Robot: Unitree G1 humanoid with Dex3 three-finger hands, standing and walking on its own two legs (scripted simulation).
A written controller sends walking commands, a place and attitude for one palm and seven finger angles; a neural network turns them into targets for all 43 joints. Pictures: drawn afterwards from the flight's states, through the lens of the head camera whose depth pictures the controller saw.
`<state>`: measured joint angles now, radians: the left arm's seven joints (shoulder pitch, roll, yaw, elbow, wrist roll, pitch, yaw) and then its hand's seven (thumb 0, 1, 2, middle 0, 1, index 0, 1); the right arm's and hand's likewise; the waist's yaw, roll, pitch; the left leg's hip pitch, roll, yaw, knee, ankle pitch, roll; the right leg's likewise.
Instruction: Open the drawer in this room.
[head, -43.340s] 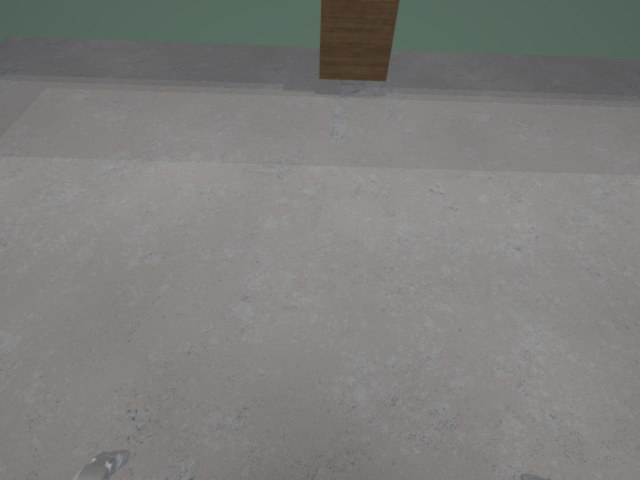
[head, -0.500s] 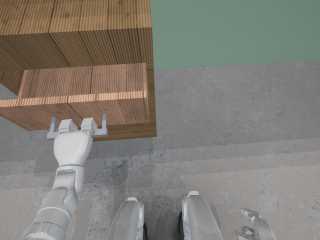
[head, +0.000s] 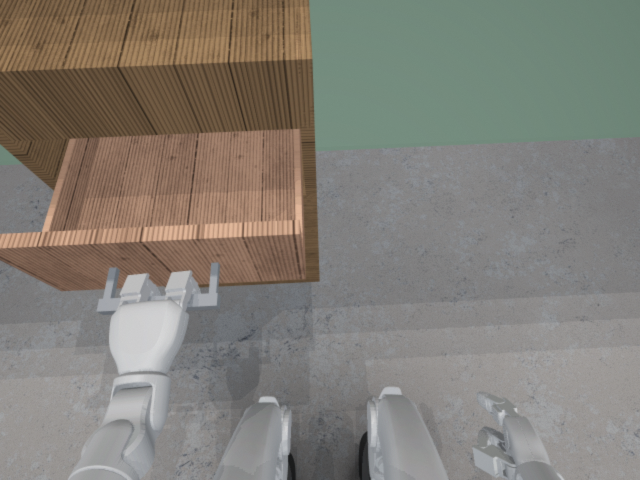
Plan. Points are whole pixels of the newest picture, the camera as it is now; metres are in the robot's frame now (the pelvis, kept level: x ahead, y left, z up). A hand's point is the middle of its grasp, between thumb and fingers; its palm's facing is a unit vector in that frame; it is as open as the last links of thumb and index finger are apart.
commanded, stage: pull the drawer open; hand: left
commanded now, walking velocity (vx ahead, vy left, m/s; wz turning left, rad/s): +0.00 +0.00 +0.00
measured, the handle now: (162, 289) +0.36 +0.24 -0.07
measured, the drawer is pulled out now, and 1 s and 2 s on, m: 0.16 0.25 0.30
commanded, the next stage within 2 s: open the thumb to release the handle in 1.90 s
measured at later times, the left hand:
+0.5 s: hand (164, 372) +0.25 +0.22 -0.09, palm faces -0.09 -0.07 -0.99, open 5.5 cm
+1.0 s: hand (159, 409) +0.21 +0.21 -0.08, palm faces -0.13 -0.08 -0.99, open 5.6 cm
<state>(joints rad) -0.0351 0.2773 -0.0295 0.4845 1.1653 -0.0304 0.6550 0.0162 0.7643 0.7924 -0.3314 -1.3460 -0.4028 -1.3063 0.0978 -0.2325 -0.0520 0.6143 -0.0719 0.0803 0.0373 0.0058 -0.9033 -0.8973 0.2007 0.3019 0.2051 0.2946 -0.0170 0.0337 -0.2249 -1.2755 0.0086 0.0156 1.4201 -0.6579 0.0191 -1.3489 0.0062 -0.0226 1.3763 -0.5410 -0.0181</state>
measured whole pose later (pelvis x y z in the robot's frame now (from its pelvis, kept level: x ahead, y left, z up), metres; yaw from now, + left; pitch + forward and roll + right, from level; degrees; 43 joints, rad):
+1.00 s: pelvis +0.00 -0.02 -0.01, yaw +1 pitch +30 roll +1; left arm 0.33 0.27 -0.01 0.22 1.17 -0.14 0.65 0.02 0.76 0.77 -0.31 -1.32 -0.39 -1.29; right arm 0.05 -0.22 -0.03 0.56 -0.09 0.05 0.01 0.01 -0.90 -0.90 0.20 0.30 0.21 0.29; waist 0.03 0.02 -0.24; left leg -1.30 0.01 0.02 1.47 -0.69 0.00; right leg -1.39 0.01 -0.02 1.46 -0.59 -0.04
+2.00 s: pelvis -0.01 -0.03 -0.03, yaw +2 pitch +29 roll +2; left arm 0.47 0.28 0.02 0.12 1.15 -0.22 0.61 0.02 0.75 0.77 -0.29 -1.29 -0.37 -1.29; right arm 0.03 -0.20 -0.04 0.54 -0.09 0.05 0.01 0.01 -0.90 -0.90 0.20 0.30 0.20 0.29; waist 0.06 0.03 -0.25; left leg -1.35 0.00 0.01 1.53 -0.70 -0.02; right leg -1.45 0.00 -0.02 1.54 -0.60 -0.06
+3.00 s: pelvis -0.03 -0.02 -0.03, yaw +2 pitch +27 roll +1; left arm 0.30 0.28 -0.05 0.22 1.14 -0.11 0.66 0.00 -0.49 0.30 -0.32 -1.20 -0.33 -1.20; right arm 0.07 -0.22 -0.03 0.59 -0.07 0.05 -0.03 0.01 -0.90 -0.90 0.20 0.30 0.21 0.29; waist 0.05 0.05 -0.24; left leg -1.35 -0.01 -0.01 1.52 -0.64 -0.02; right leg -1.43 -0.01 -0.05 1.49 -0.54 -0.05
